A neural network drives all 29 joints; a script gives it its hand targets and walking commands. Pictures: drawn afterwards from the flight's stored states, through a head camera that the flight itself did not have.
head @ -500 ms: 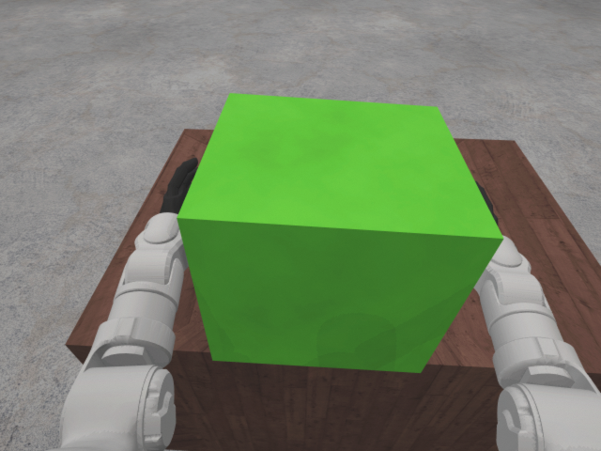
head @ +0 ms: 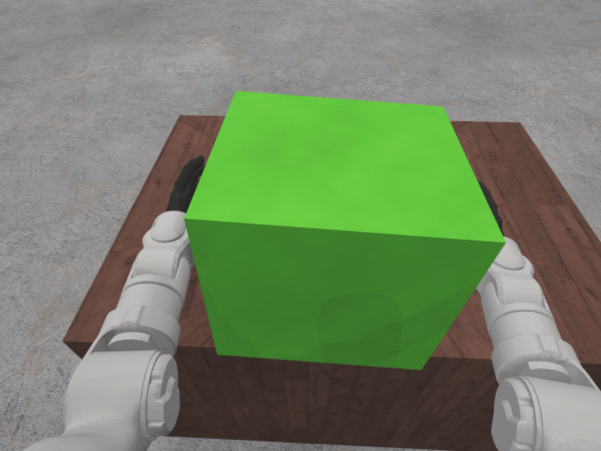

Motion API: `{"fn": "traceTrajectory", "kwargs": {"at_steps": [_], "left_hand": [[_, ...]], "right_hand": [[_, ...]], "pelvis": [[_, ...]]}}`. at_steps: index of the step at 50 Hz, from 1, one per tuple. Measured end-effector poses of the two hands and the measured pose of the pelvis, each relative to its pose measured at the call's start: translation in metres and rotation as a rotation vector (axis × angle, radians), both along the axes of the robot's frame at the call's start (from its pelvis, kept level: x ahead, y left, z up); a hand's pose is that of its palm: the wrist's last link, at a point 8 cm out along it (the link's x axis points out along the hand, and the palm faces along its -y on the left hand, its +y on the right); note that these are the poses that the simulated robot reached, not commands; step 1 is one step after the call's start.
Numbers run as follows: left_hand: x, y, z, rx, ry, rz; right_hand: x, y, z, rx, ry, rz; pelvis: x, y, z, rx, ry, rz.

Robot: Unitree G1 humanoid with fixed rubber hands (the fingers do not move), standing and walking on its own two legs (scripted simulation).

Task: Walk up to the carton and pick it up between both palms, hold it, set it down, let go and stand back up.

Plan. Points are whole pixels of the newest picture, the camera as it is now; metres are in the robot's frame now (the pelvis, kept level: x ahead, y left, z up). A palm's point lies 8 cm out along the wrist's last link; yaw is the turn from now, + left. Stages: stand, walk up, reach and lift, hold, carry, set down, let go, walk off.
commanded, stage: set down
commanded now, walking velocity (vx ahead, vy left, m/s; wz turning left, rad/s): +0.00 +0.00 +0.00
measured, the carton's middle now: (329, 231) +0.43 -0.04 +0.06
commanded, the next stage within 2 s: none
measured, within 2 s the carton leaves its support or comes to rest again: rests again in 1.38 s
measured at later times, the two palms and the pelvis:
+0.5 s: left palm (195, 220) +0.43 +0.15 +0.09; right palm (482, 249) +0.38 -0.25 +0.07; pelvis +0.00 +0.00 +0.00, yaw -1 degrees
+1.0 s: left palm (193, 226) +0.43 +0.16 +0.08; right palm (478, 251) +0.38 -0.25 +0.07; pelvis -0.01 +0.00 +0.00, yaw -1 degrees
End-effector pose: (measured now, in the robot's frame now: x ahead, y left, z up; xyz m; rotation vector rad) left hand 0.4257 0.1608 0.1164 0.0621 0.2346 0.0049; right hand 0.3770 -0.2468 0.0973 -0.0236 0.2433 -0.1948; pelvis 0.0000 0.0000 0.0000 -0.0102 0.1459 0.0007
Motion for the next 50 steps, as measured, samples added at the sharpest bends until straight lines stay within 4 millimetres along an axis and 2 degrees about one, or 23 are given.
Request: {"fn": "traceTrajectory", "kwargs": {"at_steps": [21,50], "left_hand": [[0.009,-0.009,-0.024,0.015,0.03,-0.024],[0.008,-0.004,-0.036,0.016,0.005,-0.032]], "right_hand": [[-0.002,-0.007,-0.028,-0.003,0.028,-0.014],[-0.002,-0.003,-0.031,-0.005,-0.004,-0.013]], "pelvis": [[-0.001,0.001,-0.002,-0.001,0.064,-0.016],[-0.007,0.004,-0.003,0.0,0.079,-0.018]]}}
